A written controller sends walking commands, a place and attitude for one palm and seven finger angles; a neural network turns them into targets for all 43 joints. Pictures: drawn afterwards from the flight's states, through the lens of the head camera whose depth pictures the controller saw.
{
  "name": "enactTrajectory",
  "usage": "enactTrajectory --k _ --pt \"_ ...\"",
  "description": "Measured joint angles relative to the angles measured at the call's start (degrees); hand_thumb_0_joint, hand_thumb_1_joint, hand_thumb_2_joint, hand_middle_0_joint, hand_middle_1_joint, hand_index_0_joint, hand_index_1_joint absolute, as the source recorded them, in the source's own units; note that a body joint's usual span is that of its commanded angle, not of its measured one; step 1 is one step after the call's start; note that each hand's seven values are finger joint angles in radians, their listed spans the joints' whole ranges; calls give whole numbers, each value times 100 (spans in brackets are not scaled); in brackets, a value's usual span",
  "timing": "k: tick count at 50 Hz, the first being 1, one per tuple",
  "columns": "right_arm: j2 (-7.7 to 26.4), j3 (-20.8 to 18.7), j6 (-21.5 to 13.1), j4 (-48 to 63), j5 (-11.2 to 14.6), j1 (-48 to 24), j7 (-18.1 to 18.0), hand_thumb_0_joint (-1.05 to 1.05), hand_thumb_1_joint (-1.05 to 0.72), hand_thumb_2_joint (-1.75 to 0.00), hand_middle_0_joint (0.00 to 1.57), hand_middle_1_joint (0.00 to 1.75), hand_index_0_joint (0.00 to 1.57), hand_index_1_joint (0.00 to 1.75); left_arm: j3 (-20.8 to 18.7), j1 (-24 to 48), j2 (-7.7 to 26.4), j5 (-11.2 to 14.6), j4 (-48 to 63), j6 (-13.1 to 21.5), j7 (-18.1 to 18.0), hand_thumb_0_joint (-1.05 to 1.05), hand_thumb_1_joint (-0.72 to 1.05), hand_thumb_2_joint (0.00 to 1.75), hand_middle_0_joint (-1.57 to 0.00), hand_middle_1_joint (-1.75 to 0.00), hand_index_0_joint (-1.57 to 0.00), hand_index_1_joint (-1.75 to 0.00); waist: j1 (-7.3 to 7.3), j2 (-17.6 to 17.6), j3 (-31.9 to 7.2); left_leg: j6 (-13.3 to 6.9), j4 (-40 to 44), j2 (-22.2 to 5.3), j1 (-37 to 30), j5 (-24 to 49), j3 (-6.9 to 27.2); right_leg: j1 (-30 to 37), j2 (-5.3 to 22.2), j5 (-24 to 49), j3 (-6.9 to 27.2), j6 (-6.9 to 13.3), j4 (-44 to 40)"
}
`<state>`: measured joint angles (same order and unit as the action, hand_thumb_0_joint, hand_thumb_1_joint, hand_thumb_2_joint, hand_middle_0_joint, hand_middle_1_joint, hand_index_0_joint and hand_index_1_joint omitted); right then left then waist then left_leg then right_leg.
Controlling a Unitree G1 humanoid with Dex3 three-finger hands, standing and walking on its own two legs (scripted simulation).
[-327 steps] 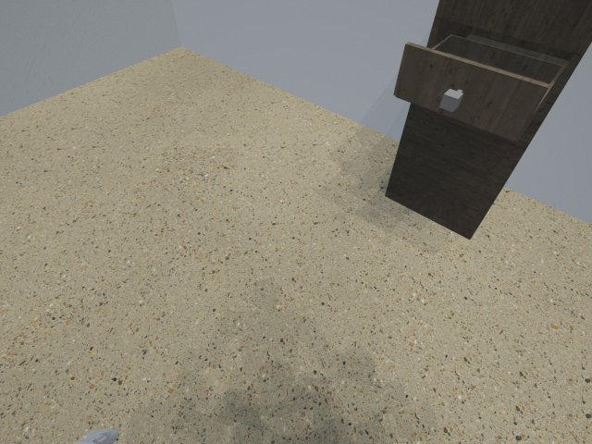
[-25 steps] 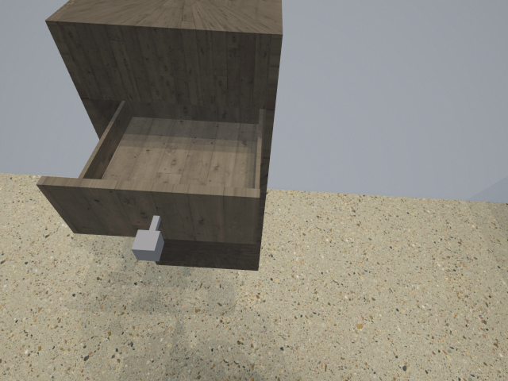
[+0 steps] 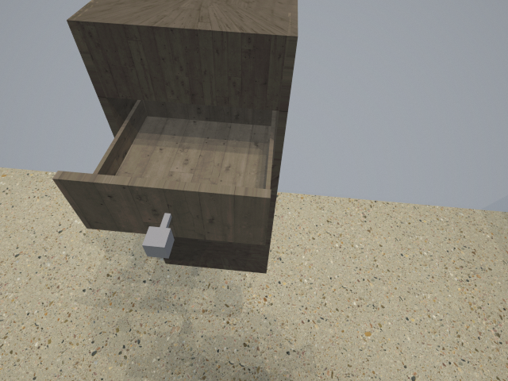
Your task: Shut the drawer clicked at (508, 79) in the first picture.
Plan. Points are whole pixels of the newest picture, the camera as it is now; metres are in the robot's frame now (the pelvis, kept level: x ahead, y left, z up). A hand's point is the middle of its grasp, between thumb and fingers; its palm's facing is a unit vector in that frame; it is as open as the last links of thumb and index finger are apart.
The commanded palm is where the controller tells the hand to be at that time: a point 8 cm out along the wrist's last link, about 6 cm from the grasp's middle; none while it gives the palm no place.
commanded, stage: come to a stop and stand still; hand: left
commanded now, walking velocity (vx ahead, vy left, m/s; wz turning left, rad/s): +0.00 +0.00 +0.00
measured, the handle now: (162, 232) +0.37 +0.19 -0.02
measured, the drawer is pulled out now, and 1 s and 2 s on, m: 0.25 0.25 0.25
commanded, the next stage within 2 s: look again from close up in 0.52 s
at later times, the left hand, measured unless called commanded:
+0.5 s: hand out of the picture -0.03 +0.21 -0.16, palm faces +0.07 -0.97 -0.22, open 7.4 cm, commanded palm none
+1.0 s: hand out of the picture +0.03 +0.19 -0.15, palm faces +0.03 -0.98 -0.21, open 7.3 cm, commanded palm none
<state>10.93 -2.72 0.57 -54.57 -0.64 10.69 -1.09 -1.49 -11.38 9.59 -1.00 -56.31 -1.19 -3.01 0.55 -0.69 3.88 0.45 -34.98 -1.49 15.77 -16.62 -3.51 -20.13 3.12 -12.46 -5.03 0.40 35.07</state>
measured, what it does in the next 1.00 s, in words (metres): stands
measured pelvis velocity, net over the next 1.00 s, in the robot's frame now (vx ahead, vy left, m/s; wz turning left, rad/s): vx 0.02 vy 0.02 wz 0.02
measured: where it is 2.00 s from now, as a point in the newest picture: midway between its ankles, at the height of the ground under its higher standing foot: outside the picture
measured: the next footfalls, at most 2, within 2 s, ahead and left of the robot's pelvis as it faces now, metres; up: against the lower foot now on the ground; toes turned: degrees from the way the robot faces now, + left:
none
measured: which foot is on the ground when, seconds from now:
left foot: down 0.00-1.00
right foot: down 0.00-1.00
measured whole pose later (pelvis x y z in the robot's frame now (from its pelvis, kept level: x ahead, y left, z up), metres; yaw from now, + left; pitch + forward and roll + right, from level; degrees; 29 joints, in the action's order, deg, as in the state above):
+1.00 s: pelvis +0.02 +0.02 +0.02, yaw +1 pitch -1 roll +1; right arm 8.9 -0.3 -0.7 -62.2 -0.5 16.5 -0.9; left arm 0.4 -17.3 8.5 -0.7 -61.1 0.9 -2.0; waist 0.8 0.4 1.4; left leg -1.9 -25.0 1.6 10.7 -13.5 -3.3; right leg -15.3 -0.9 -10.1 5.7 -0.8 26.3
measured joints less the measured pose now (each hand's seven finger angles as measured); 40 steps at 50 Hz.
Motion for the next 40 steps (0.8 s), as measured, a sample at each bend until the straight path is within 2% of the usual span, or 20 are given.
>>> enactTrajectory --k 5,12,24,34,40 --pt "27 50 133 302 -66 160 47 1 -91 -90 20 30 20 30 43 -450 48 -37 71 -155 76 0 92 90 -20 -30 -21 -30 -112 114 -263 -238 -109 108 -94 -118 -151 68 12 -236 257 36 78" --pt "-30 146 202 320 -56 216 135 1 -91 -90 20 30 20 30 48 -949 176 -65 133 -85 120 1 91 90 -20 -30 -20 -30 -177 229 -322 -307 37 270 -63 20 -128 47 -88 -65 631 -87 -32" --pt "57 119 112 -244 -48 681 87 1 -91 -90 20 30 20 30 79 -1038 6 -29 -112 5 155 1 91 90 -20 -30 -20 -30 -78 150 -297 -392 505 378 -67 369 -42 83 -268 -60 980 -9 -416" --pt "-64 163 13 -576 -28 753 56 1 -91 -90 20 30 20 30 176 -798 -184 -6 -310 122 158 1 91 90 -20 -30 -20 -30 18 51 -275 -355 721 395 -206 416 -41 225 -320 246 1120 -88 -668" --pt "-172 199 -47 -658 -18 727 44 1 -91 -90 20 30 20 30 173 -701 -135 -3 -406 148 134 1 92 90 -20 -30 -20 -30 44 42 -294 -321 818 375 -300 384 -33 305 -339 332 1123 -127 -759"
